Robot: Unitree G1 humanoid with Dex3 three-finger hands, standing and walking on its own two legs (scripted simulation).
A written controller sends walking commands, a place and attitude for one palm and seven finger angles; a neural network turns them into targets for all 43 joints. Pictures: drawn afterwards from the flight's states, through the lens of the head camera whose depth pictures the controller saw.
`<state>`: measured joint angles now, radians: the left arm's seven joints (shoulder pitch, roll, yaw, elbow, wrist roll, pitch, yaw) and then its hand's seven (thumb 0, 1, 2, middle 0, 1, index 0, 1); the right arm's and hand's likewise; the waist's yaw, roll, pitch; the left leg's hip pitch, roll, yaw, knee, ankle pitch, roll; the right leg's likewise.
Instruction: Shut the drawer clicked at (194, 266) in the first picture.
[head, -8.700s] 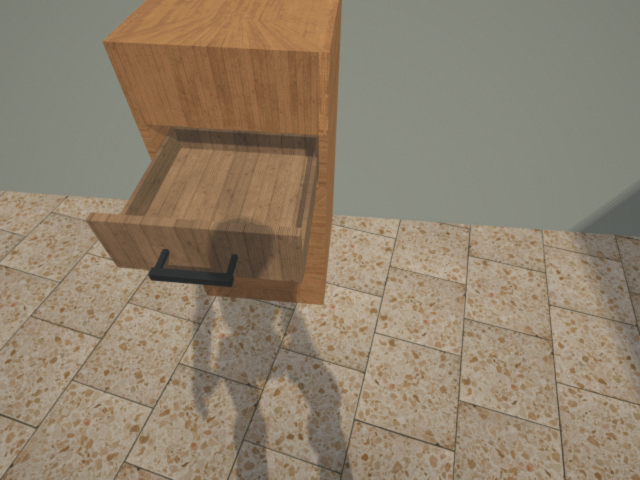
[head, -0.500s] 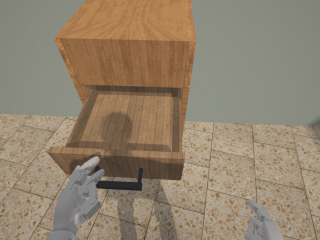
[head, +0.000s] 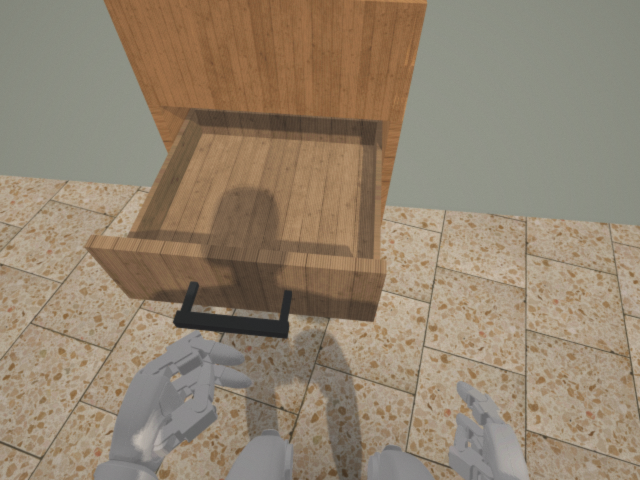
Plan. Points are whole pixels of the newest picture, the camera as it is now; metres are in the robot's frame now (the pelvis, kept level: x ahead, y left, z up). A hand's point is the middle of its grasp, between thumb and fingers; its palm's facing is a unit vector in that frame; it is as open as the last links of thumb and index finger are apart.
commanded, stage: raise the hand and make a fist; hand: left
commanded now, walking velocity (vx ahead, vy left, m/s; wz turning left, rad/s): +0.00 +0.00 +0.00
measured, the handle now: (235, 309) +0.33 +0.14 -0.02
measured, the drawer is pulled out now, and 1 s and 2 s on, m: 0.29 0.29 0.29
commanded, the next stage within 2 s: bring the fist close to the handle in 1.14 s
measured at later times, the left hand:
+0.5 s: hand (195, 433) +0.17 +0.13 +0.08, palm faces -0.03 -1.00 +0.02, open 3.1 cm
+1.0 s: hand (195, 445) +0.16 +0.13 +0.09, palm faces -0.04 -1.00 +0.01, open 3.3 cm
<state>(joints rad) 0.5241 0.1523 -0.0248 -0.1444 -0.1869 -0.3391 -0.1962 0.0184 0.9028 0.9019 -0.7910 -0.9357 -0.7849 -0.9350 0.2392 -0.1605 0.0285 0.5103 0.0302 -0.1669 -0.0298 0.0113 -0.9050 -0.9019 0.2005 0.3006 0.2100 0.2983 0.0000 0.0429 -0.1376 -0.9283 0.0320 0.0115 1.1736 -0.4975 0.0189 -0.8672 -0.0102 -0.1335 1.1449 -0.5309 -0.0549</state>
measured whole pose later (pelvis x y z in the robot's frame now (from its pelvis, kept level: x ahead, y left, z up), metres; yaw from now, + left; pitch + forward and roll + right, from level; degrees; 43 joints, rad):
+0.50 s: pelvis +0.02 +0.02 +0.00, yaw +0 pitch +14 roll -2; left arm 0.78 0.13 -0.13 -0.36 -0.12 -0.40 -0.12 0.02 0.90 0.90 -1.29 -1.47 -1.28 -1.47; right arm 0.19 -0.19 -0.01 0.37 0.03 -0.12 -0.01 0.01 -0.91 -0.90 0.20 0.30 0.20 0.30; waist 0.02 0.04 -0.16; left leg -0.90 0.01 0.02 1.17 -0.53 0.04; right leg -0.83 -0.03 -0.12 1.13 -0.55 -0.03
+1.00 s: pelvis +0.02 +0.02 +0.00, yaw +0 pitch +14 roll -2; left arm 0.85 0.15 -0.14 -0.43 -0.11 -0.38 -0.10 0.02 0.90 0.90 -1.40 -1.60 -1.39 -1.60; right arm 0.26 -0.20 -0.02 0.36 0.03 -0.09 -0.01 0.01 -0.91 -0.90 0.20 0.30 0.21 0.30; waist 0.01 0.04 -0.16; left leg -0.89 0.02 0.02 1.17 -0.53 0.04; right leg -0.82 -0.02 -0.12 1.14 -0.55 -0.03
